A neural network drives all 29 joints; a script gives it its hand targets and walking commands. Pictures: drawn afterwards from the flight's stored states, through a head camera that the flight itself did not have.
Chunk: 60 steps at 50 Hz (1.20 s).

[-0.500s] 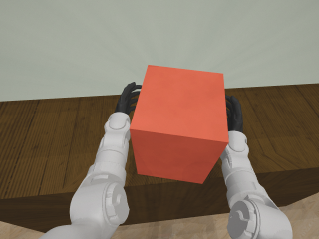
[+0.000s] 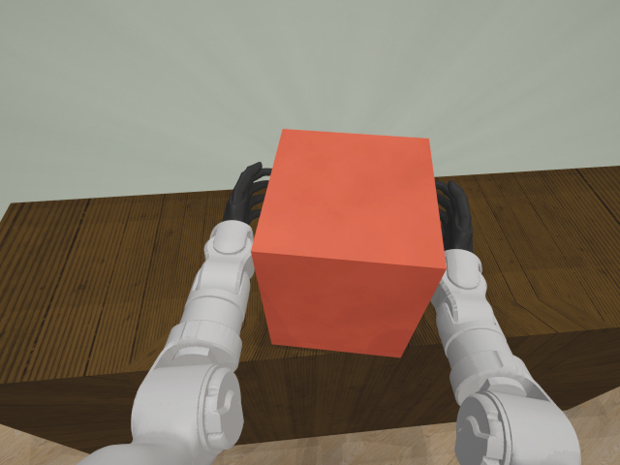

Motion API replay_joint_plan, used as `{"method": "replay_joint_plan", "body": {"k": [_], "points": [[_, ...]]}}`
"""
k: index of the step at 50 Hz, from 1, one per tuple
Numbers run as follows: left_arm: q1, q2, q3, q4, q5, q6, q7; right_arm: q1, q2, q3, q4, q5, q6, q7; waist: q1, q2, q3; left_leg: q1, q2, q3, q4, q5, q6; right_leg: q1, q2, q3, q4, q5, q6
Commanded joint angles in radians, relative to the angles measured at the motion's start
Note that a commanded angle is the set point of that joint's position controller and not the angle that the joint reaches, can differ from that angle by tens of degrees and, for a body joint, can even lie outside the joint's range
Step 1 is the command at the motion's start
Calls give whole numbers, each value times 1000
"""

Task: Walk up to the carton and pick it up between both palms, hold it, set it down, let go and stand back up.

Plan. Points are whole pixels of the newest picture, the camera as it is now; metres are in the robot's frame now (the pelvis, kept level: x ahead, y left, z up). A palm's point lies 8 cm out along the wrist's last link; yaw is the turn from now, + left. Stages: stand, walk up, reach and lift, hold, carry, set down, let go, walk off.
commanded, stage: reach and lift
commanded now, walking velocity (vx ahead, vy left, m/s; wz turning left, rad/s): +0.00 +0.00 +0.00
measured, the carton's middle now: (344, 249) +0.40 -0.05 +0.03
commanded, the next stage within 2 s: none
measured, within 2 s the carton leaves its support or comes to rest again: neither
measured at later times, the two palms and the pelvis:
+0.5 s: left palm (215, 209) +0.39 +0.11 +0.14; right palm (457, 220) +0.36 -0.18 +0.13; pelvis -0.01 +0.00 +0.00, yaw +0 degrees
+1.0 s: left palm (206, 202) +0.37 +0.11 +0.18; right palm (470, 206) +0.35 -0.18 +0.16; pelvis -0.03 +0.00 +0.00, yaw +0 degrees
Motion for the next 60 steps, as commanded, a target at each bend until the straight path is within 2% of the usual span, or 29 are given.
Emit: {"method": "replay_joint_plan", "body": {"k": [1,6,9,15,16,17,18,19,20,21,22,23,24,25,26,27,28,29,30,31,32,34,38,40,42,50,54,57,60], "points": [[-605,-638,-333,-100,-20,-38,-107,-688,628,416,-173,-14,1,92,-4,0,-560,7,-10,40,-37,326,-33,426,-10,14,112,451,28],[-624,-631,-311,-137,-25,26,-117,-708,616,409,-177,17,63,101,4,-1,-498,38,-11,41,-58,296,-37,410,-3,11,103,373,29],[-624,-640,-329,-200,-40,59,-117,-726,611,430,-225,53,85,102,4,3,-536,86,-14,41,-50,337,-42,422,2,10,102,393,30],[-584,-632,-339,-257,-42,152,-122,-706,571,435,-232,100,150,104,-2,6,-418,154,-12,32,-47,368,-56,384,12,1,80,304,30],[-606,-646,-356,-301,-53,148,-123,-748,563,439,-282,101,130,103,-2,5,-465,168,-9,34,-37,414,-66,383,18,-6,86,326,31],[-537,-614,-335,-247,-29,185,-126,-672,555,440,-212,119,173,100,-9,10,-342,179,-16,29,-40,382,-59,382,13,3,69,280,32],[-639,-661,-377,-356,-62,158,-127,-779,543,433,-305,102,119,101,-14,8,-492,189,-5,35,-39,435,-77,371,24,-19,85,318,31],[-487,-590,-315,-215,-4,223,-131,-625,536,434,-163,128,200,100,-8,17,-241,194,-19,27,-47,355,-56,372,10,3,52,228,28],[-634,-665,-387,-408,-67,179,-131,-792,520,437,-340,114,120,104,-10,10,-513,206,-3,37,-43,433,-79,366,29,-28,83,293,30],[-526,-600,-335,-263,-16,234,-130,-672,530,437,-203,130,192,102,-10,22,-268,204,-18,29,-40,372,-63,358,13,-5,55,218,28],[-636,-662,-395,-422,-68,201,-128,-800,526,444,-347,121,132,105,-10,10,-495,221,-6,33,-36,440,-80,362,29,-29,80,278,31],[-551,-619,-365,-319,-31,241,-125,-696,534,445,-240,138,188,105,-11,31,-302,222,-15,25,-34,398,-72,355,17,-9,59,220,29],[-644,-672,-429,-446,-81,218,-121,-803,531,455,-360,137,142,107,-18,28,-494,244,-6,28,-26,448,-86,349,29,-27,77,260,30],[-572,-626,-396,-337,-49,256,-119,-725,530,453,-263,149,196,104,-20,36,-317,232,-16,22,-30,378,-74,330,16,-9,56,186,29],[-650,-681,-446,-449,-90,232,-115,-826,527,464,-379,138,148,105,-23,24,-497,245,-7,26,-27,419,-85,332,28,-28,74,236,29],[-559,-631,-401,-337,-49,271,-115,-728,520,451,-266,143,202,103,-23,31,-304,234,-14,20,-37,350,-72,318,17,-13,52,163,28],[-622,-675,-438,-438,-81,252,-115,-809,513,457,-361,137,161,104,-21,24,-459,242,-6,25,-35,393,-82,325,26,-29,70,212,29],[-570,-637,-408,-363,-52,281,-117,-744,512,449,-281,145,200,103,-21,36,-321,231,-13,23,-38,350,-74,320,17,-16,57,164,29],[-623,-667,-434,-446,-77,268,-116,-812,514,464,-357,145,171,104,-14,27,-445,237,-10,26,-36,380,-79,329,24,-27,70,201,30],[-568,-637,-405,-379,-52,297,-118,-760,517,467,-299,154,207,102,-8,28,-339,230,-17,26,-39,342,-68,334,17,-15,59,169,31],[-600,-662,-429,-441,-69,294,-118,-803,516,472,-345,156,191,103,-13,24,-414,238,-11,26,-42,364,-75,339,25,-26,68,188,32],[-571,-651,-419,-446,-63,318,-117,-803,516,495,-351,178,205,103,-1,20,-396,248,-13,24,-32,397,-72,350,27,-24,69,204,34],[-574,-631,-399,-452,-46,366,-123,-820,506,495,-352,190,230,98,5,7,-349,214,-20,34,-55,309,-54,350,22,-19,60,153,37],[-566,-631,-405,-479,-47,384,-124,-825,509,508,-375,201,237,98,10,2,-371,220,-22,35,-52,319,-51,369,24,-17,65,175,40],[-578,-625,-414,-499,-52,398,-126,-827,512,513,-385,211,250,92,-3,4,-366,220,-27,34,-47,312,-52,380,20,-13,65,187,45],[-572,-615,-428,-558,-56,453,-133,-861,521,564,-456,248,291,71,-5,-10,-373,198,-38,32,-47,291,-37,423,18,-9,75,236,56],[-583,-596,-403,-573,-42,478,-139,-856,526,559,-435,252,316,69,3,-13,-338,176,-38,37,-68,236,-24,417,16,-7,71,182,54],[-591,-609,-428,-600,-52,493,-137,-868,527,560,-456,262,322,69,-6,1,-359,207,-34,33,-55,279,-34,412,23,-11,73,195,51],[-613,-595,-415,-591,-48,508,-140,-880,525,551,-445,263,340,66,-10,-9,-323,193,-36,36,-65,229,-26,393,20,-11,63,140,52]]}}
